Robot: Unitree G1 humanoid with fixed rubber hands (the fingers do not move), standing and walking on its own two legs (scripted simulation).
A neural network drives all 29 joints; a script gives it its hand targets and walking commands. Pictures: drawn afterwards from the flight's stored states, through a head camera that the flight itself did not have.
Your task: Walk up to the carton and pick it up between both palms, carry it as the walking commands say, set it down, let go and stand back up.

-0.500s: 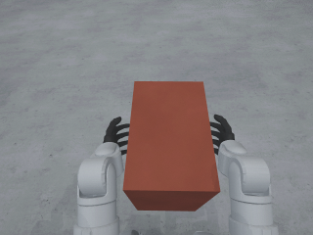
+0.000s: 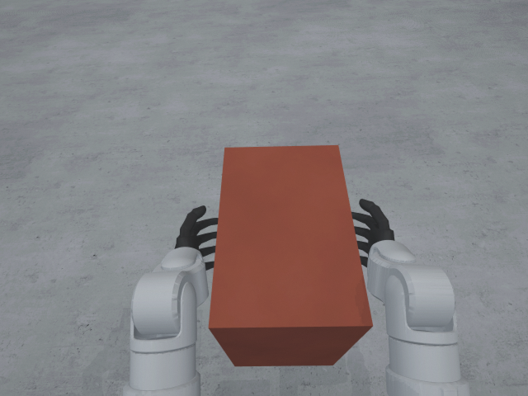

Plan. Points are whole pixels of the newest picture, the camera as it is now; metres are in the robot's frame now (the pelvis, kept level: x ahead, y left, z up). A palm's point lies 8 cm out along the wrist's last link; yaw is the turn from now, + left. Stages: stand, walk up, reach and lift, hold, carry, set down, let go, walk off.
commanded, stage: carry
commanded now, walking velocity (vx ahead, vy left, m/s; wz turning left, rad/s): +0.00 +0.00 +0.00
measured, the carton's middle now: (282, 264) +0.31 +0.00 +0.02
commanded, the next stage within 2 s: none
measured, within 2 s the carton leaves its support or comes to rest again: neither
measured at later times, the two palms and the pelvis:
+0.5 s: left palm (187, 261) +0.28 +0.13 +0.10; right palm (378, 253) +0.28 -0.13 +0.10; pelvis +0.00 +0.00 +0.00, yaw +0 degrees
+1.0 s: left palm (189, 260) +0.29 +0.13 +0.09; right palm (373, 251) +0.29 -0.13 +0.09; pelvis +0.00 +0.00 +0.00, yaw +0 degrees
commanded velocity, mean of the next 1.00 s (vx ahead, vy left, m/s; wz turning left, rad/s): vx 0.00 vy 0.00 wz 0.00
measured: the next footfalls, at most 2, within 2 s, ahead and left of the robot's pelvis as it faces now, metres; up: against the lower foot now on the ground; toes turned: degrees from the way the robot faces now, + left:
none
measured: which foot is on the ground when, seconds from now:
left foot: down 0.00-1.00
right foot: down 0.00-1.00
